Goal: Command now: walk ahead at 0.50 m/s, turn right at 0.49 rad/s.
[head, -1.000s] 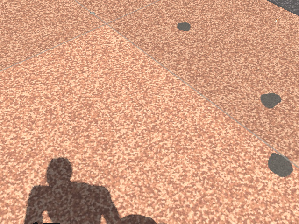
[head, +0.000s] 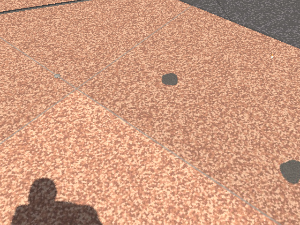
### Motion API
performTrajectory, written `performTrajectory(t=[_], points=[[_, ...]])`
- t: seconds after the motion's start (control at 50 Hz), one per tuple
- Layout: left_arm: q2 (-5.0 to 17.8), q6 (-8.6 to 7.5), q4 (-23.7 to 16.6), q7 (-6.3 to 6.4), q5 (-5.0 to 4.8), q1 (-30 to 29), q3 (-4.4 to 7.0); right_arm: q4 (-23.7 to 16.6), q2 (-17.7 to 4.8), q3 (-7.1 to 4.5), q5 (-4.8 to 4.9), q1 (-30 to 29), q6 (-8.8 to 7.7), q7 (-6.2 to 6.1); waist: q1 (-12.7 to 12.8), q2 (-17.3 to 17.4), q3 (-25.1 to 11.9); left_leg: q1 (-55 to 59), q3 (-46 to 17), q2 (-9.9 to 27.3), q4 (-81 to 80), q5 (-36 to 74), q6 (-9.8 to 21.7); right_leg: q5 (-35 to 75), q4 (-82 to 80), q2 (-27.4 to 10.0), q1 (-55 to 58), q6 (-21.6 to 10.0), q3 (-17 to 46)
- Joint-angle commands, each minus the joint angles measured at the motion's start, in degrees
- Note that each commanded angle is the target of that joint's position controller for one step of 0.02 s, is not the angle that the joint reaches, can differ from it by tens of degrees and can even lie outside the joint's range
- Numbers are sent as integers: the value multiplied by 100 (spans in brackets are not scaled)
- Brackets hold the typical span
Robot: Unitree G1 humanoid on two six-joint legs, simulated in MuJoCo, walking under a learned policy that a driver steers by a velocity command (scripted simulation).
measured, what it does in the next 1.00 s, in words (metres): walks ahead, turning right: right foot, then left foot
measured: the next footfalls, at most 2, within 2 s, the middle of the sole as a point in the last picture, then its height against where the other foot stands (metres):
right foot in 0.22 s outside the picture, level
left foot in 0.70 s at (152, 198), level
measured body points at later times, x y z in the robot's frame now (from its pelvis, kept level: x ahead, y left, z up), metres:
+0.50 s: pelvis +0.28 -0.07 +0.00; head +0.31 -0.10 +0.45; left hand +0.43 +0.18 -0.10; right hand +0.40 -0.38 -0.09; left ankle +0.47 +0.08 -0.68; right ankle +0.25 -0.13 -0.74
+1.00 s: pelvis +0.55 -0.12 +0.00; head +0.57 -0.14 +0.45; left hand +0.85 -0.01 -0.09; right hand +0.42 -0.38 -0.12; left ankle +0.58 +0.00 -0.74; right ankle +0.55 -0.31 -0.68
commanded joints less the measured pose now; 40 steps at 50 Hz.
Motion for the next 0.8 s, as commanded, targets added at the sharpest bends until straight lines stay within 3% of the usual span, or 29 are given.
performTrajectory(t=[0.02,0.08,0.12,0.16,0.18,0.2,0.22,0.24,0.26,0.28,0.3,0.32,0.34,0.36,0.38,0.42,0.48,0.54,0.6,0.64,0.68,0.7,0.72,0.74,0.76,0.78,0.8], points=[[58,-72,-474,-113,26,-388,-41,-369,-924,-209,36,-394,-63,-71,28,499,245,-204,-350,1566,-748,1748,713,708,-848,-56,115,-52,-204],[43,-73,-738,-211,24,-879,-67,-207,-1049,-261,115,-105,47,-87,-138,439,406,370,-140,1747,-591,1990,665,565,-1376,6,-55,-209,-420],[108,-64,-891,-272,22,-1017,-43,-144,-1133,-295,177,-51,141,-93,-98,498,404,760,-12,1853,-292,2624,578,174,-1570,114,-40,-364,-587],[281,-32,-949,-299,29,-800,50,-166,-1300,-344,221,-149,226,-127,145,701,112,966,156,1853,402,4450,450,-402,-1595,460,543,-589,-912],[433,-9,-887,-292,22,-393,140,-188,-1375,-366,241,-205,275,-149,406,795,-161,963,221,1816,1062,5274,386,-681,-1574,688,1103,-728,-1060],[672,8,-713,-252,7,373,287,-214,-1392,-362,268,-311,314,-163,863,746,-558,646,339,1663,2113,5438,252,-551,-1852,931,2167,-917,-1119],[1061,59,-461,-148,3,1350,490,-270,-1257,-297,216,-306,287,-184,1332,423,-1051,-484,360,1424,3666,4264,8,-323,-2124,824,3877,-1174,-579],[1751,49,-436,-67,-55,1317,605,-582,-371,-24,-54,254,162,-98,671,-1232,-1421,-3217,118,335,5822,-1255,-394,-883,-2415,-705,5920,-2173,2444],[1436,-59,-670,-98,-1,1423,479,-666,-607,0,103,-123,-83,-14,933,-732,-2392,-4005,-1389,-77,6693,-2261,-373,-1883,-3437,-1316,6423,-2680,4516],[1063,-149,-631,-120,55,1235,367,-849,-971,-98,343,-784,-222,47,1084,-345,-1615,-4520,-1605,252,6644,-1722,-219,-1630,-3676,-1192,5962,-2309,3785],[905,-202,-639,-118,45,927,319,-908,-911,-62,331,-919,-296,35,846,15,-1030,-4423,-1570,502,6144,-1204,-120,-1189,-3667,-954,5133,-2091,3069],[712,-215,-697,-110,41,518,257,-828,-910,-80,178,-902,-307,-10,573,288,-642,-4064,-1550,698,5605,-911,-149,-506,-3684,-714,4301,-1916,2476],[563,-228,-795,-82,109,268,201,-781,-980,-128,88,-777,-255,-23,364,178,-533,-3622,-1592,826,5285,-692,-192,71,-3775,-549,3737,-1855,2101],[548,-229,-854,-65,138,175,189,-774,-978,-145,58,-695,-180,-15,258,122,-478,-3362,-1581,847,5094,-588,-260,358,-3886,-449,3403,-1848,1958],[584,-240,-854,-41,115,165,199,-776,-906,-139,29,-643,-118,-15,204,144,-441,-3266,-1513,840,4852,-520,-356,664,-3949,-395,3182,-1866,1790],[731,-251,-793,35,89,305,236,-844,-724,-85,-16,-833,-28,-31,219,175,-301,-3222,-1377,773,4264,-157,-545,1050,-4015,-247,2770,-1841,1411],[843,-203,-692,130,48,536,272,-1023,-515,10,-8,-1515,-15,-11,464,9,-132,-3024,-1307,546,2867,1074,-671,694,-3963,113,2460,-1538,1010],[882,-151,-575,157,24,830,288,-1168,-490,41,79,-2051,-61,60,711,-130,-103,-2586,-1282,278,1947,1821,-664,101,-3862,155,2380,-1333,1123],[805,-105,-471,171,-15,1028,279,-1262,-683,-25,130,-2221,-126,121,734,-213,-115,-2547,-1493,217,1478,1587,-541,-218,-3430,-35,2892,-1256,1615],[798,-70,-465,193,1,994,288,-1246,-820,-90,144,-2078,-184,146,612,-370,-138,-2360,-1533,199,1345,1094,-389,-157,-3089,-160,3170,-1185,1951],[638,-45,-518,186,24,850,238,-1053,-985,-211,119,-1299,-243,106,178,-455,-441,-1261,-1385,199,1019,947,-117,275,-2398,87,3077,-969,1919],[321,-64,-609,160,78,814,117,-973,-1234,-298,12,-526,-272,62,-185,-116,-1142,110,-1999,916,1170,763,234,-21,-1085,397,2551,-759,1560],[-46,-109,-748,161,-30,1525,0,-826,-1735,-428,-82,201,-205,36,-47,1454,-2042,2240,-4367,2274,883,-355,1158,-2012,900,1235,603,-290,712],[356,-130,-730,177,-95,1645,23,-751,-1393,-366,82,269,-156,86,-51,1928,-1991,2367,-5699,2668,386,-1753,1338,-2988,1901,943,-394,-194,665],[794,-105,-708,175,-95,1145,141,-842,-962,-248,116,-23,-116,64,-183,1276,-1176,1686,-4942,2424,245,-2027,1079,-2491,2257,666,-686,-146,681],[842,-73,-780,181,-28,741,163,-885,-810,-191,73,-302,-61,40,-149,876,-700,999,-4097,2181,215,-1403,872,-2073,2249,470,-594,-117,447],[774,-71,-862,163,36,497,173,-845,-687,-144,46,-506,-30,30,-53,752,-313,370,-3492,1948,81,-719,815,-1781,1989,315,-478,-103,405]])
Keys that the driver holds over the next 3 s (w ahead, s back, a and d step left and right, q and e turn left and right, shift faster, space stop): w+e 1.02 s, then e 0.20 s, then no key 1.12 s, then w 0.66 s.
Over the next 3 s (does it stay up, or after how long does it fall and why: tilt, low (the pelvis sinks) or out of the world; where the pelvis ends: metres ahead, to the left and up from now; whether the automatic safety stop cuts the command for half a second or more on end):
stays up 0.87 -0.46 -0.02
